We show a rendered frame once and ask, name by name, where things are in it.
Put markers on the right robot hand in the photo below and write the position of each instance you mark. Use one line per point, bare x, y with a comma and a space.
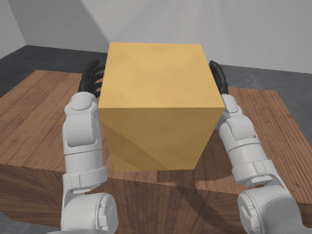
219, 78

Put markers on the pedestal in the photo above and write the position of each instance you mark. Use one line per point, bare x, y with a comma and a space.
203, 200

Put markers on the robot right forearm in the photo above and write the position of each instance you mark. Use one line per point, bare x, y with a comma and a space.
249, 162

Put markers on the left robot hand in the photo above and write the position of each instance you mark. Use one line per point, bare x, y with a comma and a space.
88, 82

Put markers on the robot left upper arm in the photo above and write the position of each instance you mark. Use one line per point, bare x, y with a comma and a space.
89, 214

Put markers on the robot right upper arm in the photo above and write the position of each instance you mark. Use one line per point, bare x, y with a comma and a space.
270, 210

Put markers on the carton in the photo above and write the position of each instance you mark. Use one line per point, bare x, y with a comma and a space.
158, 105

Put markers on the robot left forearm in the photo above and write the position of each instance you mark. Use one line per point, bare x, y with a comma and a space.
81, 138

